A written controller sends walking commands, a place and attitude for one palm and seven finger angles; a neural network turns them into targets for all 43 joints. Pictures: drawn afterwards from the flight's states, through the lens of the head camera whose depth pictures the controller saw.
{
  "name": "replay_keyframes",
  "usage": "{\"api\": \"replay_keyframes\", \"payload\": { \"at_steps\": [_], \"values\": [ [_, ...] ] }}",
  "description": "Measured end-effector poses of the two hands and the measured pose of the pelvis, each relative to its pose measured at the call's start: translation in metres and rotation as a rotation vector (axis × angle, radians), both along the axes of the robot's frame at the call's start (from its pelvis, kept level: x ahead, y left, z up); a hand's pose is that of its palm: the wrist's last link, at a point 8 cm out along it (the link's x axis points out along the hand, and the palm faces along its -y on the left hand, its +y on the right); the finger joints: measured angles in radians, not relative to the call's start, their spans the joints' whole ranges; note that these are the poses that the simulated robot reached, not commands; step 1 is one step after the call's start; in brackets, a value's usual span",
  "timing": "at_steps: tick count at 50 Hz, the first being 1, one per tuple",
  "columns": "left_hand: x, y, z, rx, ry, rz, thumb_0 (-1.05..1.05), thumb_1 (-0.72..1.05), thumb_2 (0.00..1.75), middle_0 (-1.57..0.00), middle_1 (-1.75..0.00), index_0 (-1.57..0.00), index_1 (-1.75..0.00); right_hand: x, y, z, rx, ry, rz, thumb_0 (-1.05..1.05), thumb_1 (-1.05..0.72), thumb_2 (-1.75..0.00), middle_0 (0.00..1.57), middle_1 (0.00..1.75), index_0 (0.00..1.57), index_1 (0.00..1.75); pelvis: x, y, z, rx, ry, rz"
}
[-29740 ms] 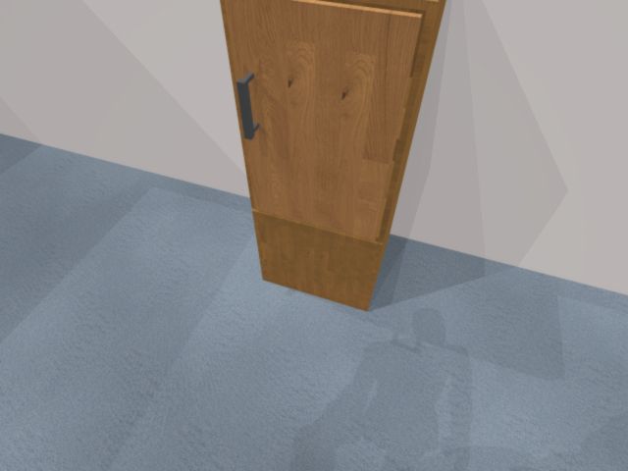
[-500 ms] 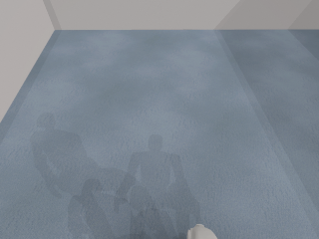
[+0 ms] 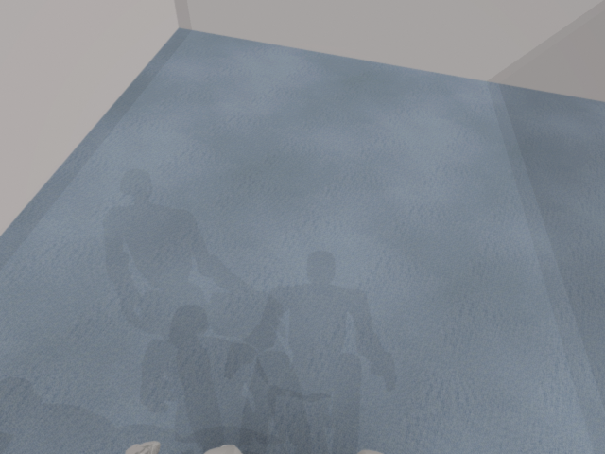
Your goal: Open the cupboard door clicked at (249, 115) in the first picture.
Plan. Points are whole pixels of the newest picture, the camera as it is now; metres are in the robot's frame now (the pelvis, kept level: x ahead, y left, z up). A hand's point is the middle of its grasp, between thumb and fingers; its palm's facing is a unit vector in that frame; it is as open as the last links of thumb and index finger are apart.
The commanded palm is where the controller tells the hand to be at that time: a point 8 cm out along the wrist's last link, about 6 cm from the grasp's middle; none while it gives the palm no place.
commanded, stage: turn to face it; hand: left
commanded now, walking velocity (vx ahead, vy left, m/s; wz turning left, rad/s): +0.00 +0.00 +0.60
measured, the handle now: out of the picture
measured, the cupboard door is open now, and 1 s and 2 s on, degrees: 41 41 41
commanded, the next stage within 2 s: none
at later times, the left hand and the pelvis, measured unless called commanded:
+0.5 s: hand out of the picture +0.06 +0.13 -0.12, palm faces +0.31 -0.91 -0.30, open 7.4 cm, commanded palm none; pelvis +0.05 -0.08 +0.03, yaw +18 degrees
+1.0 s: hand out of the picture +0.01 +0.16 -0.14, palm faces +0.61 -0.75 -0.26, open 7.4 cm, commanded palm none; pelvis +0.07 -0.07 +0.02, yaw +36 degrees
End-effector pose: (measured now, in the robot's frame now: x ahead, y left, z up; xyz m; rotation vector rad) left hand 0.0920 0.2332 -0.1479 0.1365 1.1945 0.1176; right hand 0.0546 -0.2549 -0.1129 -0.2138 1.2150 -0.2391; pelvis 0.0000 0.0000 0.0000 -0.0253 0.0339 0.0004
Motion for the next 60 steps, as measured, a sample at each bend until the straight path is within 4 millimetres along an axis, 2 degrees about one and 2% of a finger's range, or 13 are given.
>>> {"api": "replay_keyframes", "payload": {
  "at_steps": [5,10,14,17,23,28,32,38,41,45,52,57,60],
  "values": [
    [-0.002,0.014,0.020,0.041,0.016,0.068,0.00,0.92,0.90,-0.20,-0.30,-0.20,-0.29,0.042,-0.005,0.014,-0.013,-0.021,0.085,0.00,-0.91,-0.89,0.20,0.30,0.19,0.30,0.013,-0.007,0.015,0.009,0.020,0.044],
    [-0.003,0.012,0.040,0.090,0.011,0.116,0.00,0.91,0.90,-0.20,-0.30,-0.20,-0.29,0.070,-0.017,0.012,0.015,-0.012,0.145,0.00,-0.91,-0.89,0.20,0.30,0.20,0.30,0.025,-0.022,0.022,0.015,0.021,0.091],
    [-0.003,-0.001,0.049,0.131,-0.010,0.153,0.00,0.91,0.90,-0.20,-0.30,-0.20,-0.29,0.089,-0.034,-0.004,0.048,0.011,0.182,0.00,-0.91,-0.89,0.20,0.30,0.20,0.30,0.034,-0.043,0.017,0.028,0.014,0.146],
    [-0.012,-0.015,0.052,0.165,-0.024,0.181,0.00,0.91,0.90,-0.20,-0.30,-0.20,-0.29,0.107,-0.046,-0.018,0.072,0.027,0.210,0.00,-0.91,-0.89,0.20,0.30,0.20,0.30,0.039,-0.058,0.012,0.046,0.006,0.190],
    [-0.045,-0.050,0.060,0.144,0.045,0.281,0.00,0.91,0.90,-0.20,-0.30,-0.20,-0.29,0.144,-0.050,-0.011,0.097,0.054,0.295,0.01,-0.91,-0.89,0.20,0.30,0.19,0.30,0.050,-0.075,0.025,0.074,0.002,0.283],
    [-0.072,-0.077,0.055,0.092,0.087,0.376,0.00,0.91,0.90,-0.20,-0.30,-0.21,-0.29,0.176,-0.036,-0.005,0.102,0.060,0.392,0.01,-0.91,-0.89,0.20,0.30,0.19,0.30,0.058,-0.083,0.028,0.082,0.007,0.360],
    [-0.101,-0.087,0.046,0.064,0.126,0.467,0.00,0.92,0.90,-0.20,-0.30,-0.21,-0.30,0.204,-0.012,-0.003,0.098,0.045,0.487,0.01,-0.91,-0.89,0.20,0.30,0.19,0.30,0.061,-0.082,0.026,0.075,0.003,0.423],
    [-0.148,-0.086,0.021,0.015,0.189,0.582,0.00,0.91,0.90,-0.20,-0.30,-0.21,-0.30,0.244,0.039,0.001,0.086,-0.052,0.628,0.01,-0.91,-0.89,0.20,0.30,0.19,0.30,0.061,-0.068,0.010,0.055,0.000,0.506],
    [-0.160,-0.077,0.011,0.009,0.216,0.621,0.00,0.91,0.90,-0.20,-0.30,-0.21,-0.30,0.252,0.054,0.003,0.076,-0.097,0.671,0.00,-0.91,-0.89,0.20,0.30,0.19,0.30,0.060,-0.062,0.005,0.057,-0.004,0.541],
    [-0.147,-0.059,0.022,0.036,0.162,0.660,0.01,0.91,0.90,-0.20,-0.30,-0.20,-0.29,0.246,0.054,0.009,0.049,-0.068,0.697,0.00,-0.91,-0.89,0.20,0.30,0.20,0.30,0.062,-0.061,0.014,0.040,-0.005,0.584],
    [-0.102,-0.040,0.046,0.103,0.016,0.666,0.00,0.91,0.90,-0.20,-0.30,-0.20,-0.29,0.234,0.032,0.006,0.044,0.027,0.706,0.00,-0.91,-0.89,0.20,0.30,0.20,0.30,0.075,-0.071,0.023,0.024,0.000,0.645],
    [-0.073,-0.047,0.053,0.159,-0.060,0.670,0.00,0.91,0.90,-0.20,-0.30,-0.20,-0.29,0.243,0.008,-0.014,0.057,0.085,0.705,0.01,-0.90,-0.89,0.20,0.30,0.20,0.30,0.094,-0.088,0.014,0.037,0.012,0.705],
    [-0.070,-0.063,0.057,0.173,-0.068,0.694,0.00,0.91,0.90,-0.20,-0.30,-0.20,-0.29,0.255,0.000,-0.020,0.050,0.115,0.723,0.01,-0.91,-0.89,0.20,0.30,0.20,0.30,0.099,-0.095,0.013,0.048,0.001,0.751]
  ]
}}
